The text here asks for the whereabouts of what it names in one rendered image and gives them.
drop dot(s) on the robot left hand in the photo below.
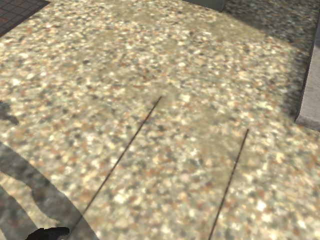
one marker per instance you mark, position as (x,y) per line
(53,233)

